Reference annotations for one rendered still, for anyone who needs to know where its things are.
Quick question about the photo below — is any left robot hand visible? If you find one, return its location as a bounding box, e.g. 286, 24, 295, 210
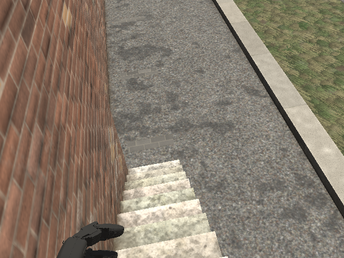
56, 221, 124, 258

